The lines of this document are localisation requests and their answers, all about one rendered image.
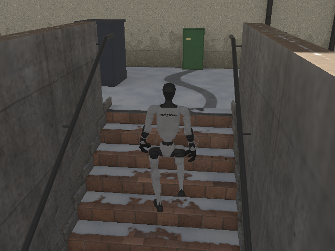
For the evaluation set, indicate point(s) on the right robot upper arm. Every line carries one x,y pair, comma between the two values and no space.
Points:
186,119

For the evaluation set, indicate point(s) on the left robot upper arm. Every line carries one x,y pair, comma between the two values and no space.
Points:
149,118

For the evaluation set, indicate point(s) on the left robot forearm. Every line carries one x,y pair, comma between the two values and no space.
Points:
144,136

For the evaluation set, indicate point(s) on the right robot hand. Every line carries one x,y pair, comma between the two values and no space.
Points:
191,153

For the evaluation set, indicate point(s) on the robot torso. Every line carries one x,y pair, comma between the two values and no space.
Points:
168,121

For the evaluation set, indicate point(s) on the right robot forearm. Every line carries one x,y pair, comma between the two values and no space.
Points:
191,142

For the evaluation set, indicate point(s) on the left robot hand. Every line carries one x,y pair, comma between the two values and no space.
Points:
144,145

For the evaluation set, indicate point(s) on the robot left thigh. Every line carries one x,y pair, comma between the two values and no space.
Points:
154,152

